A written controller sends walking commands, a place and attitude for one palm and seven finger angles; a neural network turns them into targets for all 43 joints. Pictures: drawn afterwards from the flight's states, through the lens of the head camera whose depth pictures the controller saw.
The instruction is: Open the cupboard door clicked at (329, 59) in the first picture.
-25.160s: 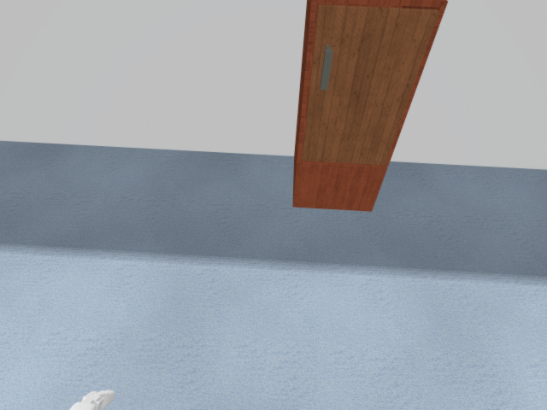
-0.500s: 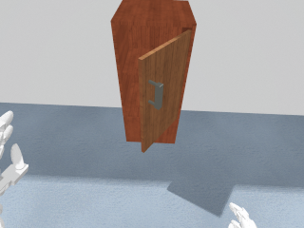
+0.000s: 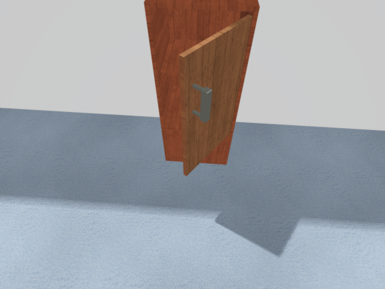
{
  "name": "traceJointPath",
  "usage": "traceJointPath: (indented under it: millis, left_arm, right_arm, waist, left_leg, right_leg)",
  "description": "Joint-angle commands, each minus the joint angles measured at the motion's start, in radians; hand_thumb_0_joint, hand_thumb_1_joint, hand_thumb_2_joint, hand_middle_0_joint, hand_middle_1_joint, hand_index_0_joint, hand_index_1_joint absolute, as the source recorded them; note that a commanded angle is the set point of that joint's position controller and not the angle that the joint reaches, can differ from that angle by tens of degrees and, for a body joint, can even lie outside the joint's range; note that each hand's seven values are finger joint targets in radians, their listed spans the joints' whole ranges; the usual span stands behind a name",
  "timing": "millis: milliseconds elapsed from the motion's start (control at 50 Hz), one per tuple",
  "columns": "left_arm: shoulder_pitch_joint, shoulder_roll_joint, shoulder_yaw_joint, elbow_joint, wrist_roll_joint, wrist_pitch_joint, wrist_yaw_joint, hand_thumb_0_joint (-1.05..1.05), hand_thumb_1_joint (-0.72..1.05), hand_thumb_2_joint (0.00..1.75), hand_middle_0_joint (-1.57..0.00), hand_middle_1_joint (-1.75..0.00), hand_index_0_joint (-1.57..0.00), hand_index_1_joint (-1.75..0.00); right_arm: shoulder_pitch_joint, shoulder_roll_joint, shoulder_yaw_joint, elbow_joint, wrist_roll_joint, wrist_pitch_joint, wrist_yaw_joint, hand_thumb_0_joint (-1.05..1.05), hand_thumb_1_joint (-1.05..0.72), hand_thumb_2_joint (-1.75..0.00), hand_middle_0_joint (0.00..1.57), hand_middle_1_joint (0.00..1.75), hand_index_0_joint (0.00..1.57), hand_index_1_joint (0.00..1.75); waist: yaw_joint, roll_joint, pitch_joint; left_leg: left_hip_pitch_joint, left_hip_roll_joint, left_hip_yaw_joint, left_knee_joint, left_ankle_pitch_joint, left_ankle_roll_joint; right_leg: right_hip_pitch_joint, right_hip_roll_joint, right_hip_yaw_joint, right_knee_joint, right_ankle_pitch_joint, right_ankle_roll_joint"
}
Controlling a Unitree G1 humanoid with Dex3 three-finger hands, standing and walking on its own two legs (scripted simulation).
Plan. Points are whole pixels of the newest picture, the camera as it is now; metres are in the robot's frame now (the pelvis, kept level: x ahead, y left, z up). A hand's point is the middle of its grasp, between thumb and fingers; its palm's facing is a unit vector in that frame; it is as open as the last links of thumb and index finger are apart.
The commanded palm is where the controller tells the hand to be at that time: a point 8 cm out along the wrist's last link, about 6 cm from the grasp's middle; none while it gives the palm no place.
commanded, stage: let the arm hang, fingers relaxed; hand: left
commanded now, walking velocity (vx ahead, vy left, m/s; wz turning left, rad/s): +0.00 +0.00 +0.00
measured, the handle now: (200, 103) +0.66 +0.01 -0.02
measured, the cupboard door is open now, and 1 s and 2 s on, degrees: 54 54 54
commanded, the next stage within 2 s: look to check the result in 0.58 s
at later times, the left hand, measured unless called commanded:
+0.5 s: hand out of the picture +0.02 +0.19 -0.17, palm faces +0.01 -0.98 -0.21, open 7.4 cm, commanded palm none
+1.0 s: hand out of the picture +0.07 +0.23 -0.16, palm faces -0.01 -0.96 -0.29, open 7.4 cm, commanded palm none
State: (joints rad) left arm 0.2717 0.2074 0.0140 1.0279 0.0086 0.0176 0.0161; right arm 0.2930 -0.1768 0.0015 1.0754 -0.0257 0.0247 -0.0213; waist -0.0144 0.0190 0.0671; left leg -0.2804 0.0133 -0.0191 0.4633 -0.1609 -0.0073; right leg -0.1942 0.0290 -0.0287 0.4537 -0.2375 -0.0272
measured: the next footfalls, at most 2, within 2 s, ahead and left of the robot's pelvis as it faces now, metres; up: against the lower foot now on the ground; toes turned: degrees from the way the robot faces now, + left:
none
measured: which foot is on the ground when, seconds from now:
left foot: down 0.00-1.00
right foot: down 0.00-1.00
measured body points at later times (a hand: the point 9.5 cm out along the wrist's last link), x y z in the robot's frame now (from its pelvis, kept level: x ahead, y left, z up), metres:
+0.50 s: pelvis +0.01 +0.01 +0.00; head +0.02 +0.01 +0.45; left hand +0.02 +0.25 -0.15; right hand +0.03 -0.23 -0.16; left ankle +0.06 +0.12 -0.74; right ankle +0.01 -0.10 -0.74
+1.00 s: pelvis +0.02 +0.01 +0.01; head +0.05 +0.01 +0.46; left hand +0.07 +0.28 -0.14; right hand +0.06 -0.25 -0.15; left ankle +0.06 +0.12 -0.74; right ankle +0.01 -0.10 -0.74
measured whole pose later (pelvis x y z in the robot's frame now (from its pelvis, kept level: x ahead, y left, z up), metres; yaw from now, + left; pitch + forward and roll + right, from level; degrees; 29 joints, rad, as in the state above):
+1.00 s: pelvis +0.02 +0.01 +0.01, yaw +0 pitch -1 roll +0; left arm 0.17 0.26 0.02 1.13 0.01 -0.01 0.01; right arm 0.16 -0.25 -0.01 1.14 -0.02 0.00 -0.02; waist -0.01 0.01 0.07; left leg -0.20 -0.01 0.00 0.36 -0.14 0.01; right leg -0.12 0.00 -0.01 0.36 -0.22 -0.01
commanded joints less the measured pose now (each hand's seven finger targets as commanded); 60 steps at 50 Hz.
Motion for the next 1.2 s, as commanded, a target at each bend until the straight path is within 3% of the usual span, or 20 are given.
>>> traceJointPath:
  millis: [0, 80, 140, 280, 460, 540, 640, 680, 860, 1180]
  left_arm:
    - [0.005, 0.111, 0.025, 0.002, 0.0, -0.026, 0.008, 0.0, 0.9, 0.9, -0.2, -0.3, -0.2, -0.3]
    - [0.008, 0.11, 0.025, 0.036, 0.003, -0.025, 0.01, 0.0, 0.9, 0.9, -0.2, -0.3, -0.2, -0.3]
    - [0.015, 0.107, 0.024, 0.052, 0.003, -0.024, 0.011, 0.0, 0.9, 0.9, -0.2, -0.3, -0.2, -0.3]
    - [0.015, 0.112, 0.024, 0.069, 0.005, -0.031, 0.012, 0.0, 0.9, 0.9, -0.2, -0.3, -0.2, -0.3]
    - [-0.006, 0.123, 0.026, 0.075, 0.004, -0.036, 0.013, 0.0, 0.9, 0.9, -0.2, -0.3, -0.2, -0.3]
    - [-0.018, 0.133, 0.029, 0.074, 0.004, -0.037, 0.012, 0.0, 0.9, 0.9, -0.2, -0.3, -0.2, -0.3]
    - [-0.039, 0.15, 0.03, 0.071, 0.004, -0.039, 0.01, 0.0, 0.9, 0.9, -0.2, -0.3, -0.2, -0.3]
    - [-0.046, 0.156, 0.03, 0.068, 0.003, -0.04, 0.01, 0.0, 0.9, 0.9, -0.2, -0.3, -0.2, -0.3]
    - [-0.081, 0.197, 0.035, 0.06, 0.002, -0.044, 0.007, 0.0, 0.9, 0.9, -0.2, -0.3, -0.2, -0.3]
    - [-0.13, 0.248, 0.033, 0.055, 0.001, -0.05, 0.005, 0.0, 0.9, 0.9, -0.2, -0.3, -0.2, -0.3]
  right_arm:
    - [0.012, -0.123, -0.03, -0.024, 0.002, -0.022, -0.006, 0.0, -0.9, -0.9, 0.2, 0.3, 0.2, 0.3]
    - [0.015, -0.116, -0.034, -0.002, 0.001, -0.018, -0.006, 0.0, -0.9, -0.9, 0.2, 0.3, 0.2, 0.3]
    - [0.005, -0.108, -0.035, 0.01, 0.0, -0.016, -0.006, 0.0, -0.9, -0.9, 0.2, 0.3, 0.2, 0.3]
    - [-0.01, -0.111, -0.035, 0.018, 0.002, -0.023, -0.006, 0.0, -0.9, -0.9, 0.2, 0.3, 0.2, 0.3]
    - [-0.043, -0.127, -0.035, 0.025, 0.003, -0.031, -0.008, 0.0, -0.9, -0.9, 0.2, 0.3, 0.2, 0.3]
    - [-0.052, -0.143, -0.036, 0.022, 0.002, -0.033, -0.009, 0.0, -0.9, -0.9, 0.2, 0.3, 0.2, 0.3]
    - [-0.066, -0.161, -0.039, 0.019, 0.003, -0.033, -0.008, 0.0, -0.9, -0.9, 0.2, 0.3, 0.2, 0.3]
    - [-0.073, -0.17, -0.04, 0.021, 0.002, -0.034, -0.008, 0.0, -0.9, -0.9, 0.2, 0.3, 0.2, 0.3]
    - [-0.104, -0.208, -0.042, 0.018, 0.004, -0.039, -0.006, 0.0, -0.9, -0.9, 0.2, 0.3, 0.2, 0.3]
    - [-0.169, -0.267, -0.043, 0.011, 0.006, -0.043, -0.003, 0.0, -0.9, -0.9, 0.2, 0.3, 0.2, 0.3]
  waist:
    - [0.005, -0.005, -0.032]
    - [0.0, -0.036, -0.002]
    - [0.001, -0.003, 0.002]
    - [0.003, -0.03, 0.001]
    - [0.007, 0.009, -0.01]
    - [0.007, 0.02, -0.02]
    - [0.007, -0.016, -0.014]
    - [0.007, 0.005, -0.021]
    - [0.008, -0.02, -0.058]
    - [0.006, -0.01, -0.086]
  left_leg:
    - [0.051, 0.083, -0.089, -0.132, -0.075, 0.038]
    - [0.064, 0.075, -0.078, -0.139, -0.103, 0.038]
    - [0.07, 0.073, -0.079, -0.147, -0.115, 0.039]
    - [0.079, 0.072, -0.07, -0.146, -0.061, 0.039]
    - [0.098, 0.076, -0.074, -0.144, 0.012, 0.036]
    - [0.103, 0.081, -0.076, -0.148, 0.022, 0.037]
    - [0.108, 0.08, -0.074, -0.148, 0.027, 0.036]
    - [0.115, 0.081, -0.074, -0.147, 0.034, 0.036]
    - [0.143, 0.088, -0.081, -0.146, 0.103, 0.038]
    - [0.183, 0.097, -0.081, -0.158, 0.154, 0.034]
  right_leg:
    - [-0.035, -0.107, 0.101, -0.136, -0.061, -0.031]
    - [-0.075, -0.109, 0.106, -0.159, -0.117, -0.027]
    - [-0.086, -0.108, 0.107, -0.155, -0.124, -0.026]
    - [-0.071, -0.118, 0.106, -0.152, -0.074, -0.022]
    - [-0.038, -0.124, 0.105, -0.151, -0.009, -0.021]
    - [-0.023, -0.125, 0.102, -0.149, 0.008, -0.022]
    - [-0.02, -0.128, 0.103, -0.163, 0.003, -0.022]
    - [-0.014, -0.129, 0.107, -0.166, 0.011, -0.024]
    - [0.025, -0.135, 0.102, -0.165, 0.075, -0.022]
    - [0.056, -0.144, 0.111, -0.18, 0.145, -0.018]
